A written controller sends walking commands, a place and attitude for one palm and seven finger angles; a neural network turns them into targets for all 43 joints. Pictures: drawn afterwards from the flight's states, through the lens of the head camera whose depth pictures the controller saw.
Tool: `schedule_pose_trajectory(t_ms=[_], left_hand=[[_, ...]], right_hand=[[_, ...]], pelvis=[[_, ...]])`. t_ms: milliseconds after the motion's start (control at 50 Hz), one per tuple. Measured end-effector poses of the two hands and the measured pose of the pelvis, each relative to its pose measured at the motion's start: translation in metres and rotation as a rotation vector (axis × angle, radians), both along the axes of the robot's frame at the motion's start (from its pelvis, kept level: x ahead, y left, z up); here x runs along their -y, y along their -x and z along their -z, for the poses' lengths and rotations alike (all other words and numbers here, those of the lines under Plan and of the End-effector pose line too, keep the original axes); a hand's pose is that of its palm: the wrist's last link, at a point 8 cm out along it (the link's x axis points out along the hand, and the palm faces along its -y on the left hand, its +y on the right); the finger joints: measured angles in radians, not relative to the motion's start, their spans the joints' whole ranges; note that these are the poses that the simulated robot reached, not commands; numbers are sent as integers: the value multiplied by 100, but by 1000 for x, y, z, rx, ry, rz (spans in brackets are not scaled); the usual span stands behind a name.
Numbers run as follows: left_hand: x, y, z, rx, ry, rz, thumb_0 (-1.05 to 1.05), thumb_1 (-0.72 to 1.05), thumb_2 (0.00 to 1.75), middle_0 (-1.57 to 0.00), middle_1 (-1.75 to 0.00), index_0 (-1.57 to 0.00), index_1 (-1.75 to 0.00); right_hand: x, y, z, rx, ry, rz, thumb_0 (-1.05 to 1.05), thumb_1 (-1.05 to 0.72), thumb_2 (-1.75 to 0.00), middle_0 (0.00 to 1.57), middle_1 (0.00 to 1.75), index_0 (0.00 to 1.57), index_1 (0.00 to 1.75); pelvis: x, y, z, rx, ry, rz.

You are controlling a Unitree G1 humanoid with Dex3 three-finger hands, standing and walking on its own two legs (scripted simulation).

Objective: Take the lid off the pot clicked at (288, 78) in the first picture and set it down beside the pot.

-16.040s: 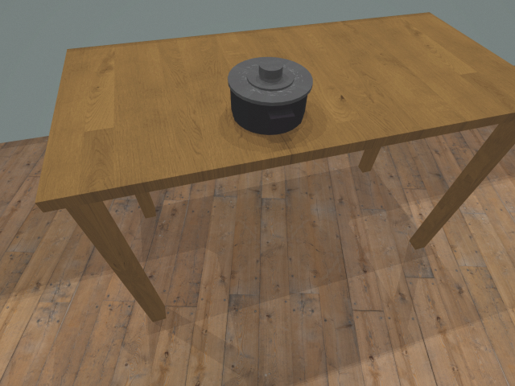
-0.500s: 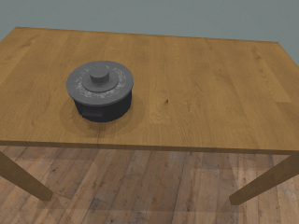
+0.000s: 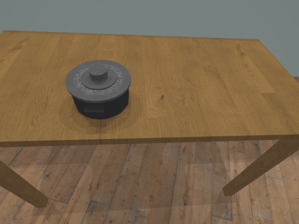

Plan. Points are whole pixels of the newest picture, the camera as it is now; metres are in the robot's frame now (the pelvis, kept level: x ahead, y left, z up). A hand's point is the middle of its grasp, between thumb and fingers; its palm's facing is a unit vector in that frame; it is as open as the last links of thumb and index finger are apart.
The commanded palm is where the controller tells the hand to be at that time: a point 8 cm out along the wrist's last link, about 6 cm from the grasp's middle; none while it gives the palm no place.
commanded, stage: come to a stop and stand still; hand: left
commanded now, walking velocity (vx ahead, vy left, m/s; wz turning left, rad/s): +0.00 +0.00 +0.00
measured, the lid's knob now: (98, 72) +0.48 +0.18 +0.14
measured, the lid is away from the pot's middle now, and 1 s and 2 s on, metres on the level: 0.00 0.00 0.00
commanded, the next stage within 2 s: look again from close up in 0.72 s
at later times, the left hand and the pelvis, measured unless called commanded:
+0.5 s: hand out of the picture +0.02 +0.17 -0.17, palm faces +0.02 -0.98 -0.21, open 7.3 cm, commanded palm none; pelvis +0.01 +0.00 +0.00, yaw +0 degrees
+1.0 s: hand out of the picture +0.00 +0.17 -0.17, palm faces +0.04 -0.99 -0.16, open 7.4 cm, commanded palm none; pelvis +0.01 +0.01 +0.01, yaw +1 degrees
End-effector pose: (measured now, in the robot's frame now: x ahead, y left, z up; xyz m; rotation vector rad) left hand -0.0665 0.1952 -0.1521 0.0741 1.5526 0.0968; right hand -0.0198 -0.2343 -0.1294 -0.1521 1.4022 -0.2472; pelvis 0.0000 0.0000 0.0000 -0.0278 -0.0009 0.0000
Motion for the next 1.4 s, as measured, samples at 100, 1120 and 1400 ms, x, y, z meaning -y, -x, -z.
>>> schedule_pose_trajectory(t_ms=[100, 1120, 1400], left_hand=[[0, -33, -1, 69, 10, 20, 1, 91, 90, -20, -30, -20, -30], [-34, -51, -10, 137, -52, -3, 1, 91, 90, -20, -30, -20, -30], [-45, -54, -11, 128, -52, 3, 0, 91, 90, -20, -30, -20, -30]], right_hand=[[-11, 29, -3, -65, -10, 12, 0, -91, -90, 20, 30, 20, 30], [-18, -60, -11, 87, -6, -120, 0, -93, -90, 20, 30, 20, 30], [-30, -43, -11, 41, -11, -100, 1, -93, -90, 20, 30, 20, 30]], pelvis=[[-3, 6, -5, 9, -27, 24], [-14, -7, -11, 8, -9, -11], [-25, -8, -13, 8, -11, -10]])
